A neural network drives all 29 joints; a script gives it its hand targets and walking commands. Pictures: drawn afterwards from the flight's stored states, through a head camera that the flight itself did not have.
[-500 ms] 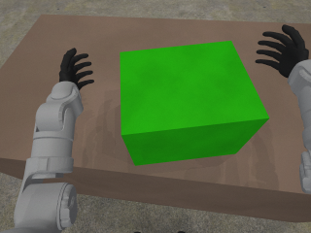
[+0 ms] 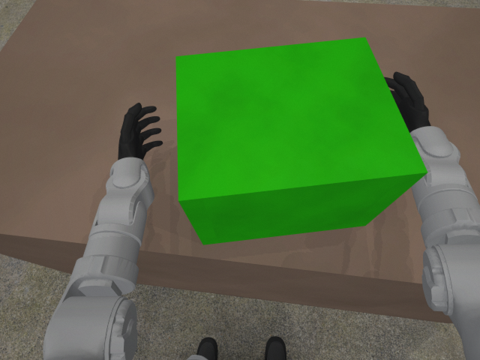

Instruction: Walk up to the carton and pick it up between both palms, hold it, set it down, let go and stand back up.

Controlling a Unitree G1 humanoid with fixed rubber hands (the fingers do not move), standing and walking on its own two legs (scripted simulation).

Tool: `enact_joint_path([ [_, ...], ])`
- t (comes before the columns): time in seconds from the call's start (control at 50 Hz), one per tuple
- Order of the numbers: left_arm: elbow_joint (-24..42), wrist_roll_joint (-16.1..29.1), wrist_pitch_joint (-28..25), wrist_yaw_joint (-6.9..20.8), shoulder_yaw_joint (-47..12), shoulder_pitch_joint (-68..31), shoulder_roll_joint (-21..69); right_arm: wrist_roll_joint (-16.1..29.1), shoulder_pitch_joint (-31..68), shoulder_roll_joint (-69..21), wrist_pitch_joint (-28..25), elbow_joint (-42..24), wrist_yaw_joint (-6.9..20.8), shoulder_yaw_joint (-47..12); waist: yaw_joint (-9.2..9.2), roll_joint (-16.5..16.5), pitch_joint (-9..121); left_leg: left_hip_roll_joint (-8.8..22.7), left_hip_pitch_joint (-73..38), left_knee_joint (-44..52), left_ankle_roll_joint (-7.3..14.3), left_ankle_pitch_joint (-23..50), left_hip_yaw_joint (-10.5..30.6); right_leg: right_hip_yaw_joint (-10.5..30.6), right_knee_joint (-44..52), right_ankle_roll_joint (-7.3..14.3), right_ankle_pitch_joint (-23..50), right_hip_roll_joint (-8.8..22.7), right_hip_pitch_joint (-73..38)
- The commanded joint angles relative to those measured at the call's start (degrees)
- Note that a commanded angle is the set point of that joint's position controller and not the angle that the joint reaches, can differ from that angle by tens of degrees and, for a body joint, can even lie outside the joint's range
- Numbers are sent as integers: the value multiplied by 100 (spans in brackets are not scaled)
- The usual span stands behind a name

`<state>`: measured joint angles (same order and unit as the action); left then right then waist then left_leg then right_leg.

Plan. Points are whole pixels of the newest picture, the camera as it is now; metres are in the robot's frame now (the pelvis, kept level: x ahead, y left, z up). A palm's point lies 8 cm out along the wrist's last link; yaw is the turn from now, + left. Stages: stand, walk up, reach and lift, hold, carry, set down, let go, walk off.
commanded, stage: reach and lift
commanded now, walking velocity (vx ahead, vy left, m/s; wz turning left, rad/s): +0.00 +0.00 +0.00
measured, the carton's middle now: (278, 148) +0.45 -0.01 +0.04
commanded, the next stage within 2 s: none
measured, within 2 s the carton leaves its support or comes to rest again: neither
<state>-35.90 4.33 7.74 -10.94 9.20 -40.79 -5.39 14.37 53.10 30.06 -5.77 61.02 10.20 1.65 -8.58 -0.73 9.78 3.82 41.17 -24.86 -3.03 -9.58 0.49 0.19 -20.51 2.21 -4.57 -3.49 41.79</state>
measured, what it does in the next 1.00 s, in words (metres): stands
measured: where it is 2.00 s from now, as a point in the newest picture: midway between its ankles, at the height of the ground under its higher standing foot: outside the picture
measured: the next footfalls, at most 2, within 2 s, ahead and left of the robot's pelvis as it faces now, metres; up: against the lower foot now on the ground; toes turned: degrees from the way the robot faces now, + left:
none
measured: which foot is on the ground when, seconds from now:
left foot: down 0.00-1.00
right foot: down 0.00-1.00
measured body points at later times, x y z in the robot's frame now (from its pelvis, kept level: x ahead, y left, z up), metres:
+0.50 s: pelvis -0.01 -0.01 -0.01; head +0.12 -0.02 +0.42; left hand +0.43 +0.22 +0.05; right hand +0.52 -0.20 +0.07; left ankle -0.01 +0.15 -0.73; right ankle +0.02 -0.09 -0.73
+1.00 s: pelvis -0.01 +0.00 +0.00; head +0.13 -0.03 +0.42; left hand +0.44 +0.19 +0.04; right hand +0.52 -0.19 +0.06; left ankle -0.01 +0.15 -0.73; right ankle +0.02 -0.09 -0.73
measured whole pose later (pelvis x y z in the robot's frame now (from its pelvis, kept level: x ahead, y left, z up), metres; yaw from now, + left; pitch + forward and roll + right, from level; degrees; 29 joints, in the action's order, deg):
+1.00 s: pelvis -0.01 +0.00 +0.00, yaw -1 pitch +28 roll +1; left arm -49.4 1.8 -3.3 -10.3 15.8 -48.0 -1.0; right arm 9.1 60.7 25.6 -5.8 67.1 7.2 2.2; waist -9.4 -1.3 11.9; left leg 3.5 43.6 -22.8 -3.0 -7.5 -1.8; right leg 2.2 -21.9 2.2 -3.6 -3.3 46.5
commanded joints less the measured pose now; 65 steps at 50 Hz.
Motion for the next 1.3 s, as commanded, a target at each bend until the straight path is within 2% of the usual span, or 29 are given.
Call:
enact_joint_path([
  [0.0, 845, -1, -521, -15, 159, -2535, -935, 106, 3075, 1474, -374, -765, -101, 141, 47, 955, 5551, -401, -1024, 11, -44, 1833, -492, 25, -816, -495, 3819, -4, -4593],
  [0.02, 906, 115, -634, -42, 216, -2651, -1112, 238, 3265, 1512, -426, -1069, -98, -2, -120, 1063, 5706, -394, -873, -37, -14, 1850, -497, 34, -929, -512, 3784, -13, -4644],
  [0.06, 819, 250, -680, -84, 239, -2630, -1120, 240, 3233, 1515, -394, -1031, -105, 11, -93, 1396, 5783, -429, -742, -76, 39, 1759, -545, 49, -950, -543, 3660, -36, -4615],
  [0.1, 601, 182, -592, -110, 99, -2988, -955, 277, 3473, 1622, -261, -412, -83, 108, -31, 988, 5589, -354, -927, -1, -39, 1543, -484, -31, -847, -478, 3019, -53, -4161],
  [0.16, 538, 362, -712, -37, -8, -2675, -856, 222, 3330, 1360, -316, -761, -79, -85, -72, 1134, 5761, -358, -949, -26, 10, 1623, -531, 59, -868, -501, 3216, 22, -4289],
  [0.2, -37, 261, -760, 59, 41, -2564, -694, 257, 3191, 1022, -249, -184, -98, -342, -80, 1123, 5213, -411, -722, -45, 33, 1488, -528, 108, -805, -524, 3218, 94, -4375],
  [0.22, 402, 248, -869, 60, 202, -2736, -973, 307, 3312, 1150, -322, -562, -93, -386, -201, 1191, 5517, -396, -715, -50, 56, 1653, -534, 113, -912, -585, 3396, 86, -4392],
  [0.24, 296, 284, -896, 52, 51, -2901, -919, 261, 3327, 1199, -328, -451, -94, -148, -13, 1236, 5487, -380, -639, -22, 56, 1539, -511, 45, -876, -552, 3198, 24, -4217],
  [0.28, -445, 249, -927, 80, 93, -2872, -941, 239, 3343, 909, -264, -42, -133, -342, -99, 1297, 4966, -426, -357, -23, 122, 1210, -515, 148, -791, -621, 2865, 178, -4211],
  [0.32, -259, 286, -1085, 100, 117, -2940, -1010, 273, 3253, 928, -336, -82, -157, -292, -22, 1358, 5146, -442, -360, -1, 128, 1225, -510, 171, -881, -628, 3148, 167, -4326],
  [0.36, -184, 268, -1094, 62, 24, -3146, -917, 330, 3357, 1081, -388, 87, -181, -251, -50, 1023, 5225, -396, -537, -20, 80, 1400, -483, 87, -917, -575, 3083, 124, -4056],
  [0.46, -242, 267, -1269, 43, 79, -3289, -675, 123, 3534, 693, -451, -187, -213, -277, -81, 1177, 5596, -398, -506, -88, 79, 1530, -520, 74, -954, -650, 3437, 197, -4259],
  [0.56, -622, 72, -1224, 66, 254, -3442, -669, 14, 3669, 309, -272, -339, -195, -243, -246, 1225, 5189, -419, -161, 165, 230, 970, -607, 225, -816, -625, 2628, 280, -4198],
  [0.58, -785, 10, -1194, 61, 339, -3239, -654, -85, 3435, 273, -247, 81, -235, -223, -206, 1250, 4906, -421, -206, 182, 216, 940, -611, 153, -750, -635, 2515, 303, -4269],
  [0.6, -584, -27, -1267, 33, 432, -3352, -644, -89, 3668, 243, -284, -347, -244, -268, -274, 1400, 5314, -430, -199, 149, 248, 1078, -614, 183, -834, -617, 2735, 247, -4343],
  [0.64, 39, -55, -1371, -48, 355, -3451, -517, -75, 3666, 319, -366, -474, -262, -122, -214, 996, 5892, -369, -639, 3, 83, 1627, -582, 92, -923, -527, 3197, 125, -4237],
  [0.68, -249, -263, -1262, -11, 394, -3270, -327, -211, 3595, 228, -367, -305, -295, -135, -198, 923, 5738, -360, -718, -42, 13, 1951, -536, 106, -1021, -553, 3943, 146, -4382],
  [0.74, -132, -288, -1293, 5, 481, -2972, -310, -194, 3440, 155, -367, -396, -328, -275, -294, 1101, 5630, -362, -705, 37, 72, 1900, -557, 72, -984, -610, 3859, 159, -4497],
  [0.8, -376, -188, -1296, 60, 524, -3312, -259, -235, 3641, -71, -286, -378, -401, -216, -160, 1576, 5379, -421, -248, 123, 216, 1523, -567, 207, -947, -701, 3788, 182, -4685],
  [0.84, 14, -154, -1402, 9, 457, -3399, -128, -366, 3542, -143, -324, -449, -347, -17, -121, 1468, 5636, -399, -504, 159, 184, 1474, -582, 130, -846, -644, 3434, 179, -4424],
  [0.98, -282, -380, -1396, 124, 383, -3550, 266, -741, 3696, -584, -303, -355, -241, 151, -115, 1184, 5489, -373, -703, 257, 161, 1364, -539, 67, -738, -569, 3041, 221, -4307],
  [1.0, -392, -369, -1404, 143, 542, -3548, 226, -795, 3661, -626, -325, -499, -217, 179, -142, 1451, 5369, -408, -598, 256, 241, 1274, -582, 125, -722, -609, 3162, 252, -4430],
  [1.06, -242, -403, -1461, 169, 395, -3556, 495, -1062, 3668, -724, -399, -469, -225, 410, 41, 1354, 5681, -391, -668, 295, 158, 1398, -582, 49, -732, -597, 3347, 243, -4495],
  [1.08, -228, -482, -1493, 195, 354, -3426, 522, -1099, 3495, -815, -443, -249, -215, 413, -21, 1119, 5552, -394, -718, 347, 161, 1386, -561, 33, -741, -626, 3329, 291, -4580],
  [1.12, -350, -529, -1531, 258, 524, -3448, 602, -1208, 3611, -993, -475, -482, -134, 438, -118, 1414, 5579, -425, -625, 378, 229, 1380, -665, 59, -746, -622, 3424, 262, -4586],
  [1.14, -305, -651, -1496, 244, 433, -3438, 714, -1371, 3548, -1001, -511, -269, -146, 630, 45, 1151, 5479, -409, -748, 398, 176, 1440, -598, -4, -770, -631, 3548, 291, -4618],
  [1.16, -386, -681, -1506, 298, 534, -3401, 816, -1470, 3510, -1295, -528, -248, -89, 602, -103, 1353, 5273, -403, -677, 414, 253, 1324, -616, -14, -741, -651, 3304, 331, -4687],
  [1.2, -436, -880, -1544, 377, 563, -3517, 1054, -1578, 3539, -1494, -599, -113, -11, 709, -47, 1100, 4945, -395, -756, 505, 221, 1236, -618, 0, -658, -630, 3219, 352, -4555],
  [1.28, -655, -1075, -1574, 616, 553, -3554, 1819, -2131, 3491, -2400, -733, -66, 186, 915, -9, 1247, 4943, -399, -605, 691, 335, 962, -693, 15, -667, -661, 3253, 406, -4862],
])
